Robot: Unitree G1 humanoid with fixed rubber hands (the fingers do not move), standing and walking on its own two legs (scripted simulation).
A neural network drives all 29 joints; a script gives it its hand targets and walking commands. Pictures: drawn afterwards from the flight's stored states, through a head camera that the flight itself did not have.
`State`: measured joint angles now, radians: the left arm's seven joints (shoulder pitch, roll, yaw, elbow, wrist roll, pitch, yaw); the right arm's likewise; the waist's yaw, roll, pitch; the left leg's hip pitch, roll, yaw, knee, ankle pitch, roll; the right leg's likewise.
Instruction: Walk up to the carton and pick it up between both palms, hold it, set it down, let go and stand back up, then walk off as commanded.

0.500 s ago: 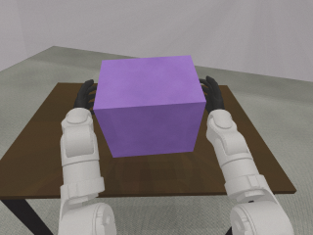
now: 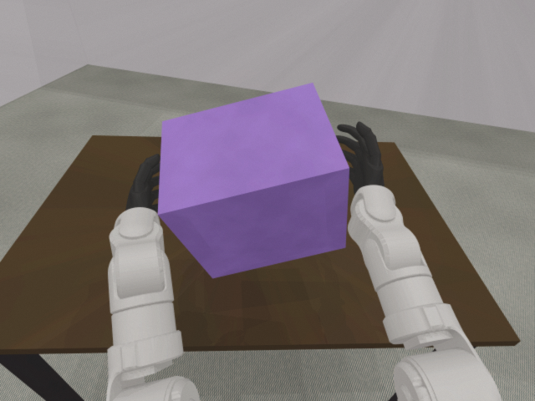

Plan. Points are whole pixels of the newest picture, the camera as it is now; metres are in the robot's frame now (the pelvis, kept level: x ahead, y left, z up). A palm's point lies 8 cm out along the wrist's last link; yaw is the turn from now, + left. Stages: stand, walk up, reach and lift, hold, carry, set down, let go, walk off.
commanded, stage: hold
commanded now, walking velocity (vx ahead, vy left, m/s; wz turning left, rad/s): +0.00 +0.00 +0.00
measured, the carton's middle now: (258, 188) +0.40 +0.01 +0.15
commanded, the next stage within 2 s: set down in 1.62 s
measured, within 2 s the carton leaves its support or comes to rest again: neither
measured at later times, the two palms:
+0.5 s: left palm (133, 197) +0.30 +0.17 +0.22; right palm (385, 226) +0.28 -0.15 +0.17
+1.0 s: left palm (139, 258) +0.28 +0.18 +0.13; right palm (380, 212) +0.29 -0.14 +0.19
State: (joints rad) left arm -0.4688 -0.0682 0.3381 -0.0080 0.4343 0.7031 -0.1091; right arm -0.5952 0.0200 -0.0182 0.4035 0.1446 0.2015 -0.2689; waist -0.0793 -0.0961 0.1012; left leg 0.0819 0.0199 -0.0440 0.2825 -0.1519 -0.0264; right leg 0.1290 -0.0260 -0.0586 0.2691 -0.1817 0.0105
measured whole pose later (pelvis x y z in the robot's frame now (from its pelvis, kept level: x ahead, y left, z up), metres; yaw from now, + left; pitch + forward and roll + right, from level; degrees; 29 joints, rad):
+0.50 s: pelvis -0.08 +0.00 +0.00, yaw +0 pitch -13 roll +0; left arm -0.73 -0.01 0.39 0.15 0.46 0.68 -0.12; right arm -0.65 0.02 -0.09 0.56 -0.02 0.19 -0.13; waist -0.08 -0.08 0.15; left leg 0.00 0.03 -0.04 0.25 -0.18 0.02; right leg 0.03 -0.01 -0.06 0.27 -0.23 0.01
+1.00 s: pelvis -0.08 +0.02 +0.00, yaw -2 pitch -9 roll -2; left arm -0.52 -0.08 0.32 0.10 0.44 0.73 -0.07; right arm -0.70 -0.04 -0.09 0.61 0.10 0.16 -0.12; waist -0.07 -0.10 0.10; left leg 0.04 -0.04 -0.02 0.30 -0.17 0.04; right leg 0.04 0.02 -0.07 0.24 -0.08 -0.01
